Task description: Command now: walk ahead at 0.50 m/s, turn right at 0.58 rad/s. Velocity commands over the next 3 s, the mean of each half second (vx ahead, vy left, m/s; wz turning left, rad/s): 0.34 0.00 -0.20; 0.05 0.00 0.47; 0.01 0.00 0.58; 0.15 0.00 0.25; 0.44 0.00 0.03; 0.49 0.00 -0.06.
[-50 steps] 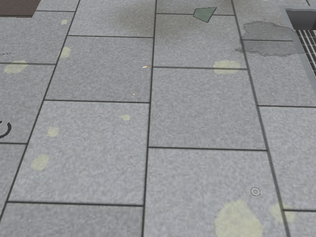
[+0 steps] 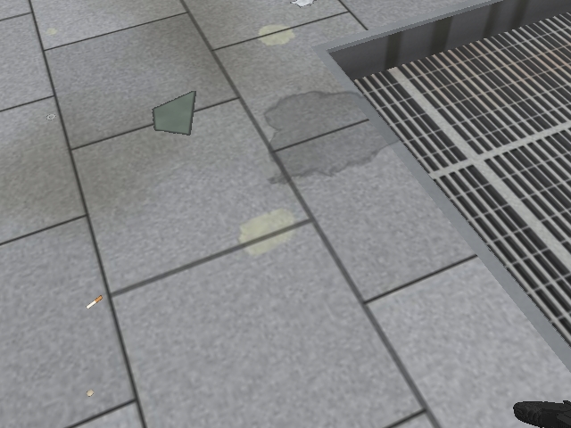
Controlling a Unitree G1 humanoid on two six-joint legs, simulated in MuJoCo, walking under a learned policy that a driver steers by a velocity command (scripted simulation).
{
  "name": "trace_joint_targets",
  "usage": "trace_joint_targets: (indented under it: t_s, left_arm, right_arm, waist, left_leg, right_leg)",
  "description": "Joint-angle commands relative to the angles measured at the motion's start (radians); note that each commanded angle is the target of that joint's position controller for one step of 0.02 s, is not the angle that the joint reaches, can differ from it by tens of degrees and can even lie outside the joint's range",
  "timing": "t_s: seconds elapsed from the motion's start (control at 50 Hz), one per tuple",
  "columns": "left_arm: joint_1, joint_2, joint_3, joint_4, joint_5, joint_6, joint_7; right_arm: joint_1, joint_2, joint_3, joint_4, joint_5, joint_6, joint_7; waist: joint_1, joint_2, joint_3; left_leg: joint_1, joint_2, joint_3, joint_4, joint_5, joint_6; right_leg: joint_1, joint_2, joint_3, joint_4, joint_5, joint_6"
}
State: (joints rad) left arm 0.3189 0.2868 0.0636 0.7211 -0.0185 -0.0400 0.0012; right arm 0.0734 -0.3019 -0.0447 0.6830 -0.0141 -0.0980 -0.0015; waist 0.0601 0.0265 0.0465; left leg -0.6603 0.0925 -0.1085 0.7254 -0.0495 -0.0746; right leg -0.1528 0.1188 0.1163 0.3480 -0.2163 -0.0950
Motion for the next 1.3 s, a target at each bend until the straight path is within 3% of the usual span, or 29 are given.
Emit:
trace_joint_targets:
  t_s: [0.02, 0.1, 0.14, 0.16, 0.18, 0.2, 0.22, 0.24, 0.3, 0.36, 0.42, 0.52, 0.54, 0.56, 0.58, 0.6, 0.62, 0.66, 0.78, 0.86, 0.92, 0.94, 0.96, 0.98, 1.0, 1.04, 1.06, 1.2, 1.3]
  left_arm:
    - [0.016, 0.18, 0.05, -0.052, -0.007, -0.005, 0.014]
    - [0.032, 0.165, 0.05, -0.041, -0.009, 0.005, 0.02]
    - [0.005, 0.141, 0.043, -0.052, -0.003, 0.008, 0.017]
    - [0.004, 0.086, 0.022, -0.067, 0.006, 0.005, 0.012]
    - [0.134, 0.016, 0.0, -0.086, -0.007, -0.003, 0.014]
    - [0.174, 0.067, 0.0, -0.072, -0.012, -0.007, 0.017]
    - [0.109, 0.136, 0.018, -0.059, -0.012, -0.005, 0.018]
    - [0.03, 0.147, 0.02, -0.071, 0.002, 0.0, 0.021]
    - [-0.043, 0.097, 0.014, -0.101, 0.032, 0.005, 0.018]
    - [-0.05, 0.028, -0.012, -0.098, 0.032, 0.006, 0.02]
    - [-0.101, 0.066, -0.004, -0.099, 0.02, 0.018, 0.025]
    - [-0.167, 0.079, 0.01, -0.127, 0.022, 0.025, 0.024]
    - [-0.151, 0.097, 0.018, -0.127, 0.028, 0.018, 0.026]
    - [-0.114, 0.154, 0.032, -0.134, 0.043, 0.017, 0.035]
    - [-0.12, 0.204, 0.043, -0.142, 0.054, 0.031, 0.041]
    - [-0.087, 0.172, 0.041, -0.125, 0.053, 0.034, 0.035]
    - [-0.115, 0.126, 0.027, -0.131, 0.046, 0.029, 0.033]
    - [-0.213, 0.087, 0.016, -0.139, 0.033, 0.024, 0.029]
    - [-0.221, 0.126, 0.035, -0.103, 0.037, 0.038, 0.04]
    - [-0.205, 0.171, 0.052, -0.08, 0.019, 0.045, 0.033]
    - [-0.219, 0.179, 0.056, -0.062, -0.008, 0.044, 0.031]
    - [-0.173, 0.153, 0.051, -0.039, -0.008, 0.042, 0.028]
    - [-0.135, 0.101, 0.038, -0.036, 0.024, 0.041, 0.021]
    - [-0.215, 0.072, 0.022, -0.107, 0.052, 0.04, 0.029]
    - [-0.275, 0.122, 0.038, -0.106, 0.04, 0.04, 0.035]
    - [-0.229, 0.134, 0.051, -0.073, 0.02, 0.048, 0.044]
    - [-0.217, 0.143, 0.055, -0.063, 0.028, 0.052, 0.051]
    - [-0.228, 0.092, 0.04, -0.066, 0.02, 0.041, 0.039]
    - [-0.236, 0.102, 0.04, -0.072, 0.012, 0.027, 0.023]
  right_arm:
    - [-0.096, -0.052, -0.007, -0.079, 0.015, -0.017, 0.011]
    - [-0.087, -0.11, -0.03, -0.083, 0.023, -0.033, 0.024]
    - [0.046, -0.139, -0.052, -0.05, 0.019, -0.042, 0.017]
    - [0.177, -0.18, -0.066, -0.037, 0.001, -0.046, 0.009]
    - [0.287, -0.271, -0.088, -0.012, -0.026, -0.036, 0.007]
    - [0.308, -0.212, -0.078, 0.011, -0.002, -0.03, 0.019]
    - [0.25, -0.137, -0.055, 0.0, 0.008, -0.026, 0.021]
    - [0.189, -0.101, -0.04, -0.012, 0.002, -0.017, 0.023]
    - [0.106, -0.047, -0.012, 0.007, 0.004, -0.006, 0.031]
    - [0.091, -0.112, -0.031, 0.032, 0.01, 0.01, 0.021]
    - [0.115, -0.176, -0.054, 0.043, 0.029, 0.04, 0.005]
    - [0.098, -0.153, -0.053, 0.039, 0.05, 0.079, -0.015]
    - [0.102, -0.129, -0.047, 0.036, 0.049, 0.083, -0.018]
    - [0.123, -0.08, -0.033, 0.025, 0.032, 0.083, -0.019]
    - [0.218, -0.031, -0.019, 0.023, 0.024, 0.08, -0.018]
    - [0.21, -0.098, -0.036, 0.018, 0.027, 0.081, -0.021]
    - [0.209, -0.152, -0.058, 0.028, 0.033, 0.091, -0.023]
    - [0.22, -0.151, -0.071, 0.05, 0.034, 0.127, -0.036]
    - [0.13, -0.065, -0.043, -0.029, 0.033, 0.144, -0.014]
    - [0.105, -0.09, -0.047, -0.066, 0.032, 0.147, 0.011]
    - [0.155, -0.099, -0.059, -0.06, 0.03, 0.153, 0.023]
    - [0.184, -0.123, -0.07, -0.052, 0.025, 0.152, 0.017]
    - [0.208, -0.216, -0.095, -0.061, 0.025, 0.15, 0.001]
    - [0.202, -0.307, -0.109, -0.091, -0.001, 0.14, -0.002]
    - [0.219, -0.248, -0.094, -0.092, -0.021, 0.119, 0.004]
    - [0.121, -0.198, -0.08, -0.093, 0.005, 0.098, -0.002]
    - [0.081, -0.171, -0.07, -0.099, 0.024, 0.101, -0.009]
    - [0.096, -0.176, -0.068, -0.106, 0.023, 0.119, -0.035]
    - [0.08, -0.191, -0.076, -0.116, 0.022, 0.131, -0.027]
  waist:
    - [0.017, -0.105, -0.048]
    - [-0.009, -0.14, -0.052]
    - [-0.086, -0.153, -0.099]
    - [-0.148, -0.096, -0.223]
    - [-0.115, 0.169, -0.374]
    - [-0.109, 0.275, -0.377]
    - [-0.122, 0.156, -0.243]
    - [-0.113, 0.069, -0.171]
    - [-0.048, 0.059, -0.093]
    - [-0.031, 0.104, -0.149]
    - [-0.053, 0.102, -0.181]
    - [-0.035, 0.097, -0.123]
    - [-0.025, 0.081, -0.12]
    - [-0.029, -0.018, -0.165]
    - [-0.077, -0.245, -0.196]
    - [-0.041, -0.283, -0.201]
    - [-0.048, -0.201, -0.166]
    - [-0.079, -0.156, -0.119]
    - [-0.054, -0.184, -0.126]
    - [-0.042, -0.193, -0.143]
    - [-0.084, -0.176, -0.133]
    - [-0.089, -0.127, -0.133]
    - [-0.07, 0.099, -0.134]
    - [-0.09, 0.318, -0.122]
    - [-0.146, 0.177, -0.171]
    - [-0.081, 0.088, -0.13]
    - [-0.067, 0.09, -0.12]
    - [-0.074, 0.105, -0.141]
    - [-0.084, 0.132, -0.122]
  left_leg:
    - [0.187, -0.088, 0.065, -0.152, 0.153, -0.008]
    - [0.216, -0.089, 0.016, -0.237, 0.045, 0.04]
    - [0.398, -0.088, 0.04, -0.29, 0.01, 0.09]
    - [0.632, 0.028, -0.057, -0.267, -0.03, 0.149]
    - [0.978, 0.259, -0.455, -0.301, -0.119, 0.314]
    - [0.994, 0.325, -0.702, -0.392, -0.189, 0.368]
    - [0.876, 0.286, -0.578, -0.396, -0.113, 0.34]
    - [0.757, 0.239, -0.42, -0.376, 0.073, 0.317]
    - [0.528, 0.122, -0.189, -0.382, 0.51, 0.292]
    - [0.467, 0.08, -0.11, -0.385, 0.665, 0.305]
    - [0.461, 0.081, -0.123, -0.386, 0.527, 0.297]
    - [0.397, 0.042, -0.223, -0.332, 0.115, 0.237]
    - [0.36, 0.008, -0.228, -0.291, 0.022, 0.199]
    - [0.279, -0.043, -0.184, -0.162, -0.169, 0.15]
    - [0.132, -0.172, -0.03, 0.038, -0.542, 0.087]
    - [0.063, -0.152, 0.03, 0.254, -0.64, 0.042]
    - [0.042, -0.118, 0.01, 0.379, -0.587, 0.022]
    - [0.038, -0.088, 0.011, 0.442, -0.48, -0.011]
    - [0.155, -0.055, 0.094, 0.209, -0.334, -0.033]
    - [0.257, -0.057, 0.138, 0.039, -0.308, 0.007]
    - [0.392, -0.087, 0.177, -0.191, -0.166, 0.071]
    - [0.49, -0.099, 0.148, -0.277, -0.068, 0.105]
    - [0.632, 0.065, -0.091, -0.356, 0.22, 0.175]
    - [0.659, 0.296, -0.425, -0.379, 0.399, 0.391]
    - [0.633, 0.286, -0.406, -0.394, 0.343, 0.444]
    - [0.583, 0.169, -0.253, -0.381, 0.211, 0.334]
    - [0.569, 0.146, -0.229, -0.378, 0.201, 0.305]
    - [0.554, 0.087, -0.247, -0.365, 0.134, 0.3]
    - [0.485, 0.075, -0.35, -0.356, 0.054, 0.306]
  right_leg:
    - [-0.115, -0.192, 0.155, -0.082, 0.198, -0.12]
    - [0.013, -0.249, 0.283, 0.032, 0.145, -0.092]
    - [0.0, -0.213, 0.282, 0.152, 0.218, -0.056]
    - [-0.08, -0.158, 0.224, 0.375, 0.162, -0.021]
    - [-0.388, -0.007, 0.077, 0.728, -0.139, 0.063]
    - [-0.536, -0.022, 0.078, 0.897, -0.388, 0.089]
    - [-0.568, -0.056, 0.104, 0.97, -0.335, 0.102]
    - [-0.54, -0.084, 0.063, 0.977, -0.289, 0.115]
    - [-0.423, -0.162, -0.011, 0.751, -0.236, 0.131]
    - [-0.269, -0.135, -0.067, 0.488, -0.163, 0.161]
    - [-0.191, -0.096, -0.072, 0.365, -0.013, 0.161]
    - [-0.082, -0.083, -0.049, 0.124, 0.098, 0.118]
    - [-0.008, -0.12, -0.034, 0.046, 0.175, 0.092]
    - [0.109, -0.281, 0.079, 0.044, 0.303, 0.032]
    - [0.193, -0.48, 0.264, 0.036, 0.51, -0.106]
    - [0.153, -0.559, 0.371, -0.006, 0.49, -0.208]
    - [0.124, -0.51, 0.31, -0.009, 0.436, -0.197]
    - [0.055, -0.419, 0.15, -0.009, 0.379, -0.127]
    - [0.018, -0.384, -0.036, -0.026, 0.423, -0.136]
    - [0.032, -0.429, -0.054, -0.003, 0.412, -0.132]
    - [-0.008, -0.417, -0.098, 0.086, 0.309, -0.062]
    - [-0.071, -0.379, -0.144, 0.167, 0.202, 0.0]
    - [-0.252, -0.283, -0.253, 0.404, -0.047, 0.102]
    - [-0.514, -0.127, -0.224, 0.632, -0.45, 0.171]
    - [-0.523, -0.134, -0.079, 0.792, -0.467, 0.166]
    - [-0.522, -0.16, -0.042, 0.806, -0.302, 0.149]
    - [-0.52, -0.163, -0.037, 0.783, -0.246, 0.157]
    - [-0.417, -0.111, -0.032, 0.558, -0.124, 0.191]
    - [-0.297, -0.082, -0.02, 0.39, -0.154, 0.179]
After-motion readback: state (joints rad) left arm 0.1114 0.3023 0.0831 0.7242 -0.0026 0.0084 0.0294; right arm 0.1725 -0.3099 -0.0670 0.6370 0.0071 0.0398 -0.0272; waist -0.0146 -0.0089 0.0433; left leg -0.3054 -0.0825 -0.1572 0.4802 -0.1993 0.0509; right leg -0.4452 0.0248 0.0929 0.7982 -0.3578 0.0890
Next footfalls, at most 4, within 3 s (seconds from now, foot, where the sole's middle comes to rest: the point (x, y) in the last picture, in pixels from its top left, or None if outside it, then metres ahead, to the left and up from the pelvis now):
0.16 left None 0.29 0.15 -0.78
0.56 right None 0.35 -0.09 -0.78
0.94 left None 0.30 0.17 -0.78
1.42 right None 0.39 -0.03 -0.78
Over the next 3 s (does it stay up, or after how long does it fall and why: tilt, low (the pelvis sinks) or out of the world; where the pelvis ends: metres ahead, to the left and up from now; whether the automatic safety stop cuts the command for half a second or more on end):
stays up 0.73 0.41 0.00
